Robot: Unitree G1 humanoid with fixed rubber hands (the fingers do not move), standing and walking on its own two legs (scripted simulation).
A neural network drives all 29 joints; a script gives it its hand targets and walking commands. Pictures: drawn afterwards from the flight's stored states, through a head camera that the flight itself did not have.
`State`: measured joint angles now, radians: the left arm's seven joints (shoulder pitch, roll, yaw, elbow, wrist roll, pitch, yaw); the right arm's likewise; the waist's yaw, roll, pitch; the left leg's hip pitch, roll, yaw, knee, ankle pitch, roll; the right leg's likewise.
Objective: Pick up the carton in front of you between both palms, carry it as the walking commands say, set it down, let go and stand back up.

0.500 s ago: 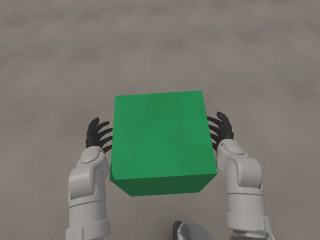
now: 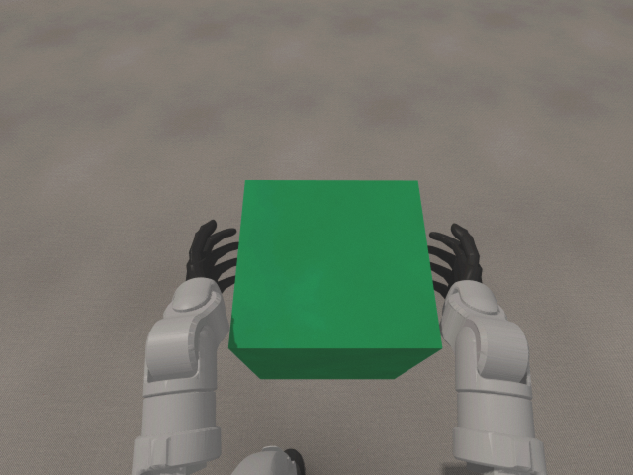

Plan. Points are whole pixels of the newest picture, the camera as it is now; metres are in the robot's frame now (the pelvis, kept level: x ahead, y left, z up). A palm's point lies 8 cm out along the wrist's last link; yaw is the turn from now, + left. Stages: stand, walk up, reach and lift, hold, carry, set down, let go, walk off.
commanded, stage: carry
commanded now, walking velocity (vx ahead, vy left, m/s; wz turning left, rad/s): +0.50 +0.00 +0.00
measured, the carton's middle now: (329, 292) +0.35 +0.01 +0.01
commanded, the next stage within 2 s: none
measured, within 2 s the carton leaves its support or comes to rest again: neither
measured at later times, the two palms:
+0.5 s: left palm (269, 145) +0.54 +0.11 +0.10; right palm (466, 152) +0.54 -0.19 +0.09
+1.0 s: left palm (266, 52) +0.84 +0.14 +0.10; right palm (417, 54) +0.83 -0.16 +0.10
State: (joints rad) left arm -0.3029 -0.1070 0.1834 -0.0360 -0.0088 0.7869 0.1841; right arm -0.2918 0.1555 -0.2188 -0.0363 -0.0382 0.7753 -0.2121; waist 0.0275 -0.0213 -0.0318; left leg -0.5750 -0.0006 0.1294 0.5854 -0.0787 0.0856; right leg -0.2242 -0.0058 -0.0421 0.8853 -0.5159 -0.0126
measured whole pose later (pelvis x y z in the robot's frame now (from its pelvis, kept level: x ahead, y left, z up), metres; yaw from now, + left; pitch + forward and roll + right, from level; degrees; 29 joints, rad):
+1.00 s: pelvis +0.61 -0.01 +0.01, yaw -1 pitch +4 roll +1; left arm 0.07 -0.13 0.06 -0.50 0.01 1.13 0.15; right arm 0.07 0.13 -0.03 -0.46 0.00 1.12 -0.16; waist -0.01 -0.04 -0.14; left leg -0.44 0.06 0.25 0.54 -0.17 0.08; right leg -0.21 -0.08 -0.09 0.96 -0.46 0.01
